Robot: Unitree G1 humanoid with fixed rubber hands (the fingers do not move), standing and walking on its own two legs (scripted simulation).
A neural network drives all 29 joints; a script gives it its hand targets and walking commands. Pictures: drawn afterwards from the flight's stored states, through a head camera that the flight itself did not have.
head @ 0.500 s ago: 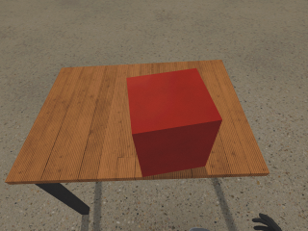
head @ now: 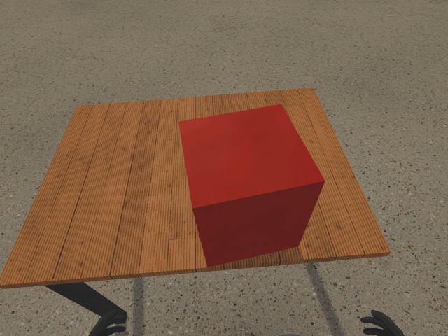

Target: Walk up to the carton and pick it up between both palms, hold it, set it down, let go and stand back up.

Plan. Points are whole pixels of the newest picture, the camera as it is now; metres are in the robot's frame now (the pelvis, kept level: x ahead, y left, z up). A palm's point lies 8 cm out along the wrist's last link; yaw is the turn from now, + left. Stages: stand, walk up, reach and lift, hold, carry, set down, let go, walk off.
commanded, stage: walk up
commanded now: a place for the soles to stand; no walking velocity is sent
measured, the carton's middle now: (243, 188) +0.40 -0.02 +0.00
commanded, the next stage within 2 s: reach and lift in 0.52 s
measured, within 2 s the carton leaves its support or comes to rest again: neither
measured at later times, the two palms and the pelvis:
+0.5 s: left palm out of the picture +0.11 +0.27 -0.09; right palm out of the picture +0.07 -0.27 -0.10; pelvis -0.01 +0.00 +0.00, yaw -3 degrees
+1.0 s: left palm (113, 307) +0.19 +0.23 -0.06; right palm (393, 300) +0.18 -0.27 -0.06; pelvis +0.03 -0.01 +0.01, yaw +2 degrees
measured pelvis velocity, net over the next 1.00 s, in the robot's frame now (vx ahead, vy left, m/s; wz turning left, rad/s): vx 0.03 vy -0.01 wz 0.03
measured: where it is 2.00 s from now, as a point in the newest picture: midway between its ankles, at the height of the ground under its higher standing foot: outside the picture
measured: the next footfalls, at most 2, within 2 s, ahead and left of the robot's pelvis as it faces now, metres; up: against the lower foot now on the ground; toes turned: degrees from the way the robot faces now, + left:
none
